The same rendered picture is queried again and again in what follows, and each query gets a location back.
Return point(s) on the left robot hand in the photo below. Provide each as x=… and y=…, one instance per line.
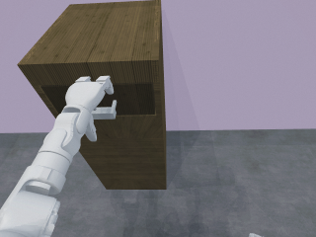
x=89, y=94

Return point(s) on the handle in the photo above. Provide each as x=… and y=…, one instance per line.
x=105, y=112

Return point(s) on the robot left forearm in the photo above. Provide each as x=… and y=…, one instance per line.
x=46, y=175

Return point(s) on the drawer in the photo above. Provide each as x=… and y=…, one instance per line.
x=133, y=99

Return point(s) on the left robot upper arm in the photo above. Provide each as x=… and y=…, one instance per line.
x=30, y=215

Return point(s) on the cabinet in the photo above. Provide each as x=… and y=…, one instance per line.
x=123, y=40

